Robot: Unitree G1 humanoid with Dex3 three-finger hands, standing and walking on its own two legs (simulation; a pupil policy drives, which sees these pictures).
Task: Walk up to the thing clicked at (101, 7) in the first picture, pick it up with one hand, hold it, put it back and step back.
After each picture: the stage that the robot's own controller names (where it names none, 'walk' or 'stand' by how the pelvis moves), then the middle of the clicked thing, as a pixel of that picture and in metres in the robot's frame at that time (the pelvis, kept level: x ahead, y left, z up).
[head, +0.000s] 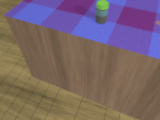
stand; (101, 12) +0.81 -0.07 -0.01
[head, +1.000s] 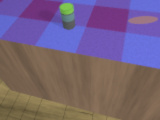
walk; (67, 16) +0.70 +0.14 +0.01
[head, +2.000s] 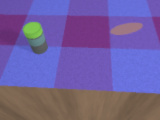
rise first; (36, 38) +0.49 +0.22 +0.04
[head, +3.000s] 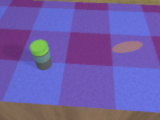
stand; (41, 55) +0.45 +0.21 +0.00
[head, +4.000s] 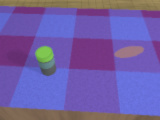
stand; (46, 61) +0.45 +0.18 -0.01
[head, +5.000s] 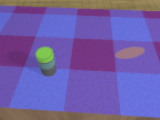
stand; (46, 62) +0.44 +0.18 -0.01
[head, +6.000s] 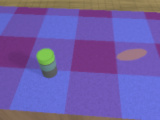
stand; (47, 63) +0.44 +0.18 -0.01
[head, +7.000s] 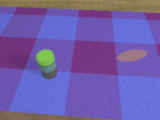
rise first; (47, 65) +0.43 +0.18 -0.01
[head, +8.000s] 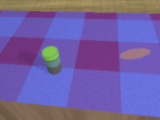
rise first; (52, 60) +0.46 +0.20 -0.01
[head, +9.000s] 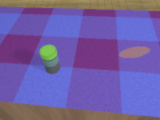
go down; (50, 59) +0.45 +0.20 -0.01
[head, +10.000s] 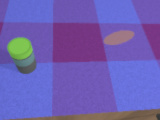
go down; (23, 56) +0.41 +0.19 +0.03
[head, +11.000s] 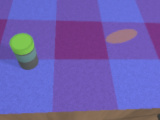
close in; (25, 52) +0.42 +0.19 +0.04
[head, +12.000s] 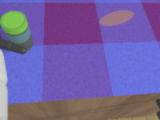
close; (18, 33) +0.47 +0.18 +0.07
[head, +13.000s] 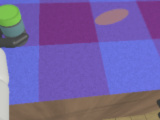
lift; (12, 27) +0.49 +0.19 +0.07
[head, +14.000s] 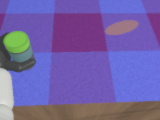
lift; (21, 52) +0.41 +0.20 +0.06
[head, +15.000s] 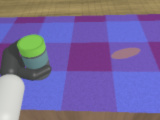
lift; (35, 58) +0.32 +0.16 +0.19
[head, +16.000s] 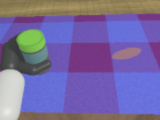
hold; (35, 53) +0.33 +0.16 +0.19
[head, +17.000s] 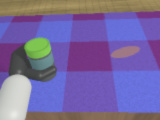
hold; (42, 60) +0.33 +0.15 +0.16
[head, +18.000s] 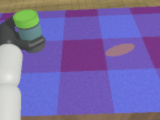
crouch; (30, 32) +0.42 +0.17 +0.18
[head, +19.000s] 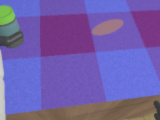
lower; (7, 27) +0.49 +0.20 +0.08
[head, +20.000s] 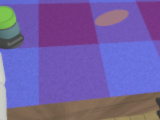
lower; (7, 29) +0.49 +0.20 +0.07
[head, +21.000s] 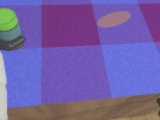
lower; (9, 30) +0.48 +0.20 +0.07
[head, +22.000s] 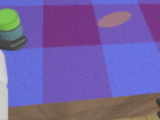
lower; (11, 31) +0.48 +0.20 +0.07
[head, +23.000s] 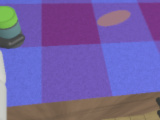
rest; (8, 28) +0.49 +0.20 +0.07
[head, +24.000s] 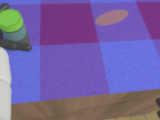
open; (15, 31) +0.48 +0.18 +0.07
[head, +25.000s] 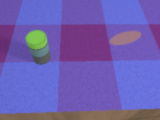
sink last; (39, 48) +0.45 +0.17 +0.04
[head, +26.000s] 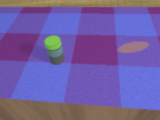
stand; (55, 50) +0.50 +0.18 +0.03
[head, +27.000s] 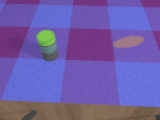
stand; (48, 46) +0.49 +0.18 +0.03
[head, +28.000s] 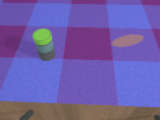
stand; (44, 45) +0.48 +0.18 +0.04
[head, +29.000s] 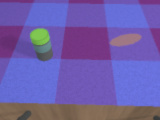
stand; (42, 45) +0.48 +0.19 +0.05
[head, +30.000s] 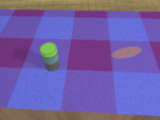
stand; (50, 57) +0.48 +0.18 -0.01
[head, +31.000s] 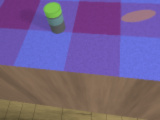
walk; (55, 18) +0.59 +0.16 +0.01
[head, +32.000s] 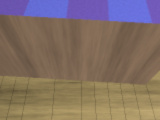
walk; out of the picture +0.87 +0.16 +0.01
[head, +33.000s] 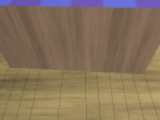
stand; out of the picture +1.12 +0.21 +0.01
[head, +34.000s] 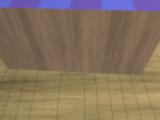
stand; out of the picture +1.12 +0.20 -0.01
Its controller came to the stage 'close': yes
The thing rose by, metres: 0.21
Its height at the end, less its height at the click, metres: +0.00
